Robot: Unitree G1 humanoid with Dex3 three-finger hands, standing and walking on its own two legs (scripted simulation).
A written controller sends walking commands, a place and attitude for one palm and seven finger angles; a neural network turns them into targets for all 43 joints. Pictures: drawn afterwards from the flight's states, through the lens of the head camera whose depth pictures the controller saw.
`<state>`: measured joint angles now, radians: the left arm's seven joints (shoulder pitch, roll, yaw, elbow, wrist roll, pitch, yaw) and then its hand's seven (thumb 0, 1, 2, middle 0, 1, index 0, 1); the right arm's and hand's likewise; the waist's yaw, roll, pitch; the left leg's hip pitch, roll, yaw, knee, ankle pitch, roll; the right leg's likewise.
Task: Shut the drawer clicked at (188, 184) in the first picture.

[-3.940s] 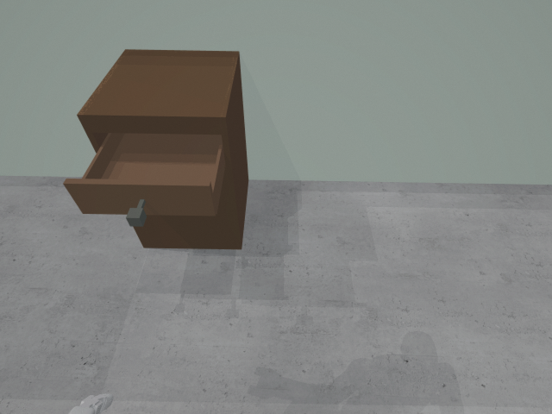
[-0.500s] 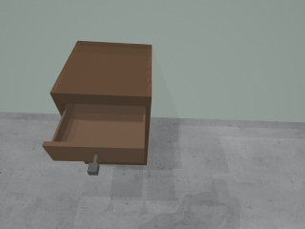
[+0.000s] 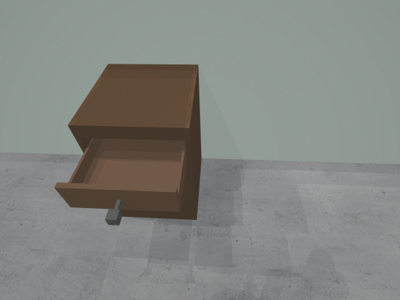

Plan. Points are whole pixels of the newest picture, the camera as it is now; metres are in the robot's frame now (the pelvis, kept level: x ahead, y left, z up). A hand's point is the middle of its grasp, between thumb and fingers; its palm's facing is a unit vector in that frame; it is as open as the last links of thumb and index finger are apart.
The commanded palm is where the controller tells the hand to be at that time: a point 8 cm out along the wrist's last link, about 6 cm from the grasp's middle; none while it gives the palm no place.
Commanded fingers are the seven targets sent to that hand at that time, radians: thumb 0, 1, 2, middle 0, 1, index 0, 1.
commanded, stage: come to a stop and stand still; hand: left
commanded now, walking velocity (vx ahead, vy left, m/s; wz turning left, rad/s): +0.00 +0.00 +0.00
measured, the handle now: (115, 211) +0.41 +0.30 -0.22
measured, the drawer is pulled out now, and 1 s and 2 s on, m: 0.22 0.22 0.22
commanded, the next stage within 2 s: look again from close up in 1.26 s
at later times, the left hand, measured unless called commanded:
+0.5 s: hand out of the picture +0.00 +0.18 -0.17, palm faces +0.09 -0.98 -0.18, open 7.4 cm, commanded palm none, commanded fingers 0.00 0.90 0.90 -0.20 -0.30 -0.20 -0.30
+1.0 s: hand out of the picture +0.02 +0.23 -0.17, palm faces +0.04 -0.98 -0.20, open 7.4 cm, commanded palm none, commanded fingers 0.00 0.90 0.90 -0.20 -0.30 -0.20 -0.30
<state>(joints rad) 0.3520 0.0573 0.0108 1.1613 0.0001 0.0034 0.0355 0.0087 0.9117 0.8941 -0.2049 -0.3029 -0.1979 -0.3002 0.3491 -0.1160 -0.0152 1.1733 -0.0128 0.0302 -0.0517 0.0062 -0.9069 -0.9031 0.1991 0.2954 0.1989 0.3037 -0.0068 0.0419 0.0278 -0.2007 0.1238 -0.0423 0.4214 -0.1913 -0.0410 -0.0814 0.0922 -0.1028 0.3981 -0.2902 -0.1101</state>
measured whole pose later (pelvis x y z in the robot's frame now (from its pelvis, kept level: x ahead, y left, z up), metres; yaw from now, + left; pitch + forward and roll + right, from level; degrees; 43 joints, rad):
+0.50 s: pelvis +0.04 +0.02 +0.00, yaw -1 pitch -2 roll +1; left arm 0.35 0.09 0.02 1.16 0.00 -0.01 0.05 0.01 0.91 0.89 -0.20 -0.30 -0.20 -0.30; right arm 0.28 -0.14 -0.01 1.15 -0.01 0.01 -0.07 0.02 -0.93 -0.90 0.20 0.30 0.20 0.30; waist 0.01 0.02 0.02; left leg -0.16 0.09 0.00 0.44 -0.25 -0.09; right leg -0.04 0.05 -0.08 0.41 -0.35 -0.07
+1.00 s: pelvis +0.02 +0.06 +0.01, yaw -1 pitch -2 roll +1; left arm 0.30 0.14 0.02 1.14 0.00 0.00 0.03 0.01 0.91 0.89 -0.20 -0.30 -0.20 -0.30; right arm 0.30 -0.12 0.00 1.15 -0.01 0.00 -0.05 0.01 -0.91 -0.90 0.20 0.30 0.20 0.30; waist 0.00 0.01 0.03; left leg -0.14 0.04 0.03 0.38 -0.21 -0.03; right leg -0.05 -0.01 -0.05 0.38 -0.30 -0.02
